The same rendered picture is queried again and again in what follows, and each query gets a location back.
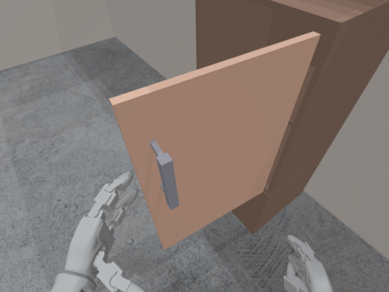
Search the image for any robot left forearm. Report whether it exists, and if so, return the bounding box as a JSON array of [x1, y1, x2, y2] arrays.
[[49, 271, 97, 292]]

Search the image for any handle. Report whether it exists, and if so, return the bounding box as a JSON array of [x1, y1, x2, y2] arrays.
[[150, 140, 179, 210]]

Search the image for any cupboard door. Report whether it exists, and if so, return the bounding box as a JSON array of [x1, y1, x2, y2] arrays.
[[109, 32, 321, 250]]

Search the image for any right robot hand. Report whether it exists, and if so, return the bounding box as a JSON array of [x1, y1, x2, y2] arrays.
[[283, 235, 333, 292]]

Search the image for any left robot hand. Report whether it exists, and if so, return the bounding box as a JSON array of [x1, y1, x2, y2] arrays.
[[64, 170, 147, 292]]

